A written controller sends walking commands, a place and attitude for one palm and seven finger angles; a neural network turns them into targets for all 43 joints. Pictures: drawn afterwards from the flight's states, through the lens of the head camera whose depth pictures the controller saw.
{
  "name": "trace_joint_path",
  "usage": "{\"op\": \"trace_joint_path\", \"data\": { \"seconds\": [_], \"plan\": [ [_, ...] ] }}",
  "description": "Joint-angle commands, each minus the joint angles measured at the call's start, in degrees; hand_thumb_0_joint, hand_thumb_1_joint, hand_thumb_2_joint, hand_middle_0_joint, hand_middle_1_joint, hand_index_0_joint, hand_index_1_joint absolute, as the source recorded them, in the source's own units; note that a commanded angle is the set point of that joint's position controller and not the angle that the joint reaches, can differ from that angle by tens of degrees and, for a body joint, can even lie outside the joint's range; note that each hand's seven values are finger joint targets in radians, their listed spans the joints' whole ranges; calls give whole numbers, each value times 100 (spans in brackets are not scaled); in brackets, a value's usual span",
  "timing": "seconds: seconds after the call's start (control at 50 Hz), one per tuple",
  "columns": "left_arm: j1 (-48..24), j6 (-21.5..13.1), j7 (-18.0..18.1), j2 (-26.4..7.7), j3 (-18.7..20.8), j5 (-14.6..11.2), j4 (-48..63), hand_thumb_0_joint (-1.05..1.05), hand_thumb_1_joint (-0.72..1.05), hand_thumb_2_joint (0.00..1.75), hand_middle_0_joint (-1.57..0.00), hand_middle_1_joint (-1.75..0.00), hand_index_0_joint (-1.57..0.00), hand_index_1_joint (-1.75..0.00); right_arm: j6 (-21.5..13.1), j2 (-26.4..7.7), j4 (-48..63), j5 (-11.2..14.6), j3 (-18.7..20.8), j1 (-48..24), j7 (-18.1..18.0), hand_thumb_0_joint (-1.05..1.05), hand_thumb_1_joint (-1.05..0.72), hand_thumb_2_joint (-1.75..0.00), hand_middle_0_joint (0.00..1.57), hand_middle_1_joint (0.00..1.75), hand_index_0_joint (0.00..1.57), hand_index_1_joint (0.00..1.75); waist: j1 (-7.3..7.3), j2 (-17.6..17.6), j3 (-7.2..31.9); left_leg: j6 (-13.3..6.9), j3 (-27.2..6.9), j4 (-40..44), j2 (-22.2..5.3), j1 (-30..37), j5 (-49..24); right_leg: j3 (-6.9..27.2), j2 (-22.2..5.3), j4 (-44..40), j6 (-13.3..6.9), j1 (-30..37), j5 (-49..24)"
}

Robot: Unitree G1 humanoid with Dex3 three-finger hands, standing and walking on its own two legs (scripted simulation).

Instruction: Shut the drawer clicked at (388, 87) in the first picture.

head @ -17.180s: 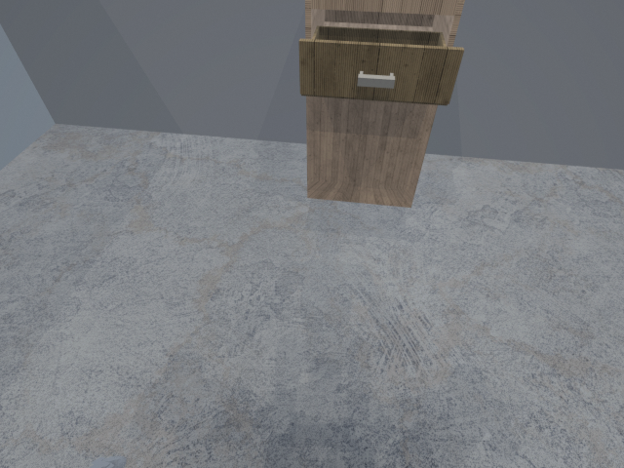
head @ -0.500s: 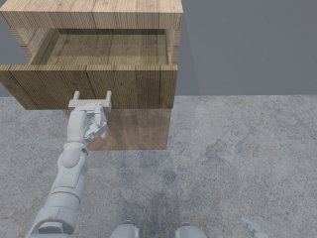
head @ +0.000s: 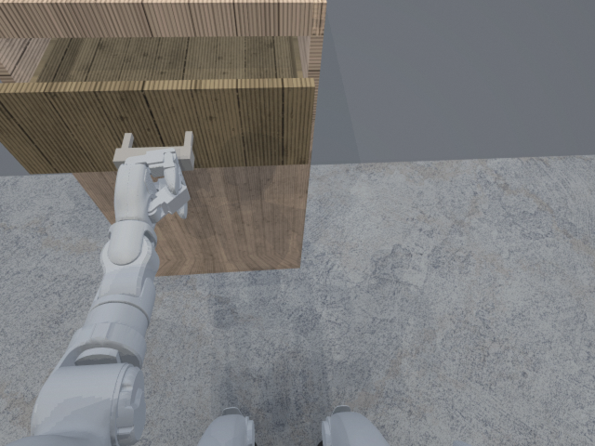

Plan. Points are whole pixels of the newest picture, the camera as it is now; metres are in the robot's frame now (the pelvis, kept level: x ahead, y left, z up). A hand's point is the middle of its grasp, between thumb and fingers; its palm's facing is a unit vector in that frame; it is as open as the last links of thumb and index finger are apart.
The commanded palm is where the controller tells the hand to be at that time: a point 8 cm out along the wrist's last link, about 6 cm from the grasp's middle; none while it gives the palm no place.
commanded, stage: push the drawer shut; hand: left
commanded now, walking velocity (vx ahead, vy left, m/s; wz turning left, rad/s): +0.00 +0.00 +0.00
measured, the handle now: (157, 148) +0.53 +0.18 +0.06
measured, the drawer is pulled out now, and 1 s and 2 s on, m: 0.12 0.00 0.00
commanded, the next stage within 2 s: pull the fist back off the drawer in 1.22 s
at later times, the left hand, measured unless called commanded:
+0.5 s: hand (186, 152) +0.52 +0.14 +0.06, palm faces +0.03 -1.00 -0.03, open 3.1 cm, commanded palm +0.50 +0.20 +0.06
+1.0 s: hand (186, 128) +0.56 +0.14 +0.06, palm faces +0.04 -1.00 -0.03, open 3.2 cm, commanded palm +0.55 +0.19 +0.06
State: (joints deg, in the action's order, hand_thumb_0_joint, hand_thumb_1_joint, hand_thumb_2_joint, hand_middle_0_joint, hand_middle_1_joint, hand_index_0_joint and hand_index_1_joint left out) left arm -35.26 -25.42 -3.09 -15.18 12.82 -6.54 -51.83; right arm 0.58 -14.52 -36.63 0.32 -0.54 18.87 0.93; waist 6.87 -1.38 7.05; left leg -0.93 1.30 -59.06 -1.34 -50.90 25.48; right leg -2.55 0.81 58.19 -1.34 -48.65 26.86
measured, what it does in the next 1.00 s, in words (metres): stands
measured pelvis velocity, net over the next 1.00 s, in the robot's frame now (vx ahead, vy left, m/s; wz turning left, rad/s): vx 0.01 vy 0.01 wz -0.02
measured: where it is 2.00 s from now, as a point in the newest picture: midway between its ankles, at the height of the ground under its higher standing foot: outside the picture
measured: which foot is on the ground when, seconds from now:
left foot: down 0.00-1.00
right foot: down 0.00-1.00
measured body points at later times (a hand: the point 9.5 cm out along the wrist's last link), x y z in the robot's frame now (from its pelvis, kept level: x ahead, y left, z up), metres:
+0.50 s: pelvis +0.00 +0.00 -0.01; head +0.12 +0.01 +0.42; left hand +0.51 +0.19 +0.07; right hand -0.01 -0.26 -0.12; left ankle +0.03 +0.11 -0.67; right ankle +0.01 -0.11 -0.67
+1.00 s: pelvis +0.01 +0.01 -0.01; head +0.16 +0.03 +0.41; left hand +0.56 +0.20 +0.07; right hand -0.03 -0.24 -0.12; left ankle +0.03 +0.11 -0.67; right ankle +0.01 -0.11 -0.67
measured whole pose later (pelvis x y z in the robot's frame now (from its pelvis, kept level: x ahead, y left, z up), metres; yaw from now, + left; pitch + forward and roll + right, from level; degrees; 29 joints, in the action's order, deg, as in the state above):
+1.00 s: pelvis +0.01 +0.01 -0.01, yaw -1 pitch +26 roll -3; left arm -60.1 -24.0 -2.9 -27.7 22.0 0.6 -71.9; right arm 4.4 -14.6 -36.6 -2.9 -2.2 24.1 2.6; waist 13.9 -2.4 7.1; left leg -1.7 0.3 -63.6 -2.4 -62.1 27.1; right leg -3.3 2.0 59.8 -0.7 -58.4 26.9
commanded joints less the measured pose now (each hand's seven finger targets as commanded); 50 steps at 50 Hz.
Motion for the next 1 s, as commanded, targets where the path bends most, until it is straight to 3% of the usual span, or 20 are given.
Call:
{"op": "trace_joint_path", "data": {
  "seconds": [0.0, 0.02, 0.06, 0.12, 0.18, 0.22, 0.26, 0.36, 0.4, 0.54, 0.58, 0.6, 0.64, 0.68, 0.8, 0.86, 0.88, 0.92, 0.96, 0.98],
  "plan": [
    [-2792, -459, 85, -1258, 390, 22, 956, 0, 90, 90, -140, -160, -140, -160, -98, -910, 459, -43, 325, 554, -68, 0, -90, -90, 20, 30, 20, 30, 127, -98, 2183, -71, -259, 623, 90, 1481, -1376, 198, 80, -794, 36, 784, -1551],
    [-2874, -489, 81, -1168, 311, 47, 958, 0, 90, 90, -140, -160, -140, -160, -83, -892, 453, -44, 315, 569, -58, 0, -90, -90, 20, 30, 20, 30, 136, -266, 2323, -62, -261, 615, 92, 1618, -1463, 191, 81, -774, 31, 722, -1585],
    [-3130, -492, 86, -1139, 288, 56, 727, 0, 90, 90, -140, -160, -140, -160, -53, -889, 392, -57, 318, 613, -52, 0, -90, -90, 20, 30, 20, 30, 243, -195, 2213, -74, -261, 558, 78, 1572, -1402, 186, 85, -797, 50, 573, -1518],
    [-3399, -511, 89, -1469, 511, 115, 402, 0, 90, 90, -140, -160, -140, -160, -32, -940, 351, -83, 296, 726, -64, 0, -90, -90, 20, 30, 20, 30, 290, -33, 2250, -106, -267, 529, 95, 1311, -1215, 222, 89, -794, 63, 645, -1403],
    [-3660, -478, 51, -1727, 633, 161, 129, 0, 90, 90, -140, -160, -140, -160, -5, -945, 359, -81, 269, 760, -91, 0, -90, -90, 20, 30, 20, 30, 359, -19, 2167, -138, -207, 470, 114, 987, -970, 316, 87, -865, 85, 718, -1260],
    [-3827, -467, 26, -1940, 759, 203, 16, 0, 90, 90, -140, -160, -140, -160, -3, -971, 367, -95, 254, 842, -109, 0, -90, -90, 20, 30, 20, 30, 385, -84, 2317, -150, -203, 420, 115, 906, -1002, 346, 92, -824, 89, 755, -1298],
    [-4103, -462, -11, -1874, 671, 214, 17, 0, 90, 90, -140, -160, -140, -160, -5, -960, 339, -112, 250, 906, -98, 0, -90, -90, 20, 30, 20, 30, 436, -369, 2449, -132, -242, 393, 102, 1099, -1140, 299, 96, -775, 73, 590, -1347],
    [-4298, -386, -27, -1992, 755, 235, -329, 0, 90, 90, -140, -160, -140, -160, 42, -1024, 312, -157, 247, 1063, -56, 0, -90, -90, 20, 30, 20, 30, 538, -336, 2411, -139, -294, 312, 66, 1058, -1200, 248, 129, -755, 69, 354, -1287],
    [-4343, -369, -7, -2331, 995, 276, -378, 0, 90, 90, -140, -160, -140, -160, 71, -1052, 328, -176, 238, 1182, -63, 0, -90, -90, 20, 30, 20, 30, 507, -315, 2556, -155, -285, 287, 67, 962, -1265, 281, 149, -721, 72, 510, -1378],
    [-4391, -286, -108, -2613, 1183, 332, -327, 0, 90, 90, -140, -160, -140, -160, 200, -1068, 389, -201, 234, 1349, -27, 0, -90, -90, 20, 30, 20, 30, 462, -554, 2858, -144, -250, 223, 43, 1109, -1765, 267, 174, -665, 67, 652, -1877],
    [-4395, -273, -112, -2500, 1079, 375, -357, 0, 90, 90, -140, -160, -140, -160, 242, -1053, 385, -206, 232, 1388, -7, 0, -90, -90, 20, 30, 20, 30, 469, -659, 2806, -120, -289, 251, 29, 1229, -1875, 215, 189, -649, 48, 541, -1894],
    [-4568, -278, -110, -2293, 909, 381, -355, 0, 90, 90, -140, -160, -140, -160, 248, -1048, 348, -219, 235, 1417, 8, 0, -90, -90, 20, 30, 20, 30, 590, -710, 2753, -118, -343, 242, 8, 1408, -1926, 162, 197, -638, 42, 295, -1837],
    [-4696, -262, -60, -2490, 1044, 405, -466, 0, 90, 90, -140, -160, -140, -160, 273, -1103, 274, -233, 248, 1483, 8, 0, -90, -90, 20, 30, 20, 30, 607, -630, 2667, -115, -389, 227, -22, 1371, -1875, 142, 203, -651, 49, 163, -1697],
    [-4814, -228, -27, -2453, 997, 435, -561, 0, 90, 90, -140, -160, -140, -160, 281, -1109, 264, -245, 242, 1522, 17, 0, -90, -90, 20, 30, 20, 30, 678, -616, 2607, -123, -400, 220, -21, 1330, -1826, 130, 210, -662, 50, 85, -1635],
    [-5270, -263, 90, -2452, 976, 537, -593, 0, 90, 90, -140, -160, -140, -160, 308, -1125, 159, -326, 243, 1658, 57, 0, -90, -90, 20, 30, 20, 30, 812, -842, 2820, -109, -500, 105, -47, 1661, -2208, 70, 220, -578, 33, -220, -1755],
    [-5425, -254, 134, -2590, 1030, 623, -575, 0, 90, 90, -140, -160, -140, -160, 342, -1136, 162, -346, 240, 1718, 69, 0, -90, -90, 20, 30, 20, 30, 800, -918, 2981, -93, -541, 85, -55, 1707, -2373, 58, 225, -530, 26, -180, -1842],
    [-5460, -256, 135, -2495, 942, 633, -519, 0, 90, 90, -140, -160, -140, -160, 347, -1121, 167, -345, 244, 1707, 80, 0, -90, -90, 20, 30, 20, 30, 822, -1025, 3072, -88, -539, 54, -56, 1814, -2468, 60, 223, -529, 23, -216, -1907],
    [-5459, -221, 140, -2525, 972, 653, -686, 0, 90, 90, -140, -160, -140, -160, 373, -1135, 130, -350, 234, 1750, 99, 0, -90, -90, 20, 30, 20, 30, 853, -925, 3032, -84, -567, 28, -71, 1801, -2536, 34, 237, -513, 25, -269, -1929],
    [-5616, -198, 141, -2819, 1115, 677, -658, 0, 90, 90, -140, -160, -140, -160, 395, -1157, 150, -351, 210, 1771, 84, 0, -90, -90, 20, 30, 20, 30, 863, -918, 2984, -101, -539, 35, -63, 1613, -2422, 57, 238, -529, 33, -141, -1926],
    [-5783, -194, 139, -2665, 1004, 667, -607, 0, 90, 90, -140, -160, -140, -160, 387, -1127, 153, -352, 214, 1765, 90, 0, -90, -90, 20, 30, 20, 30, 931, -933, 3008, -124, -524, 12, -46, 1602, -2355, 80, 250, -557, 47, -143, -1918]
  ]
}}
